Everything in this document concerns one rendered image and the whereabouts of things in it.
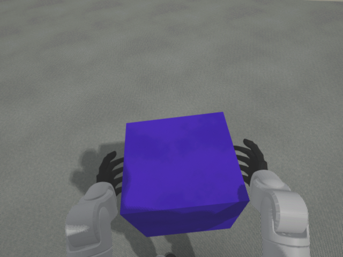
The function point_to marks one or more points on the right robot forearm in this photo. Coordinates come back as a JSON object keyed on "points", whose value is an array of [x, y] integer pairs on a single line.
{"points": [[284, 216]]}

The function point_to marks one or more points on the robot left hand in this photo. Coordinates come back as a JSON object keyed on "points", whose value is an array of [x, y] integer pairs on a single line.
{"points": [[107, 174]]}

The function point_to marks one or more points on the carton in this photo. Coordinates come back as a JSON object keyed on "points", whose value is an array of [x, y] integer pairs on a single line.
{"points": [[181, 175]]}

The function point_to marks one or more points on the left robot forearm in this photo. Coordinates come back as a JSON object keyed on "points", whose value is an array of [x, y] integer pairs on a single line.
{"points": [[87, 225]]}

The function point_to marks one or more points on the robot right hand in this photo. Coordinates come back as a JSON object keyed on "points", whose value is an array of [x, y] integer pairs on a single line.
{"points": [[255, 161]]}

